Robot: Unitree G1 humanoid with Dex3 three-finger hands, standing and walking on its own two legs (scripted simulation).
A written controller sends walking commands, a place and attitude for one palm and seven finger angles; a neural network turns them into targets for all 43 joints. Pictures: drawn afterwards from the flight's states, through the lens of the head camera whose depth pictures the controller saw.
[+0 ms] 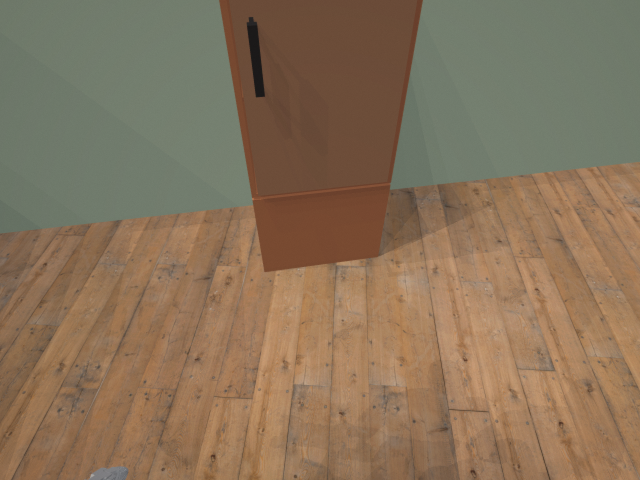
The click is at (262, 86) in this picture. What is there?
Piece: cupboard door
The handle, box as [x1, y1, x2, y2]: [247, 17, 264, 96]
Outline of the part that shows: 249,17 249,21 247,22 247,29 256,96 264,96 256,22 253,21 252,17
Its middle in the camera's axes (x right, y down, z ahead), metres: -0.16 -0.43 +0.91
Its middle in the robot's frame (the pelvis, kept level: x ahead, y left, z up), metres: +0.97 +0.21 +0.10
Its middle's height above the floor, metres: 0.87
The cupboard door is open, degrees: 0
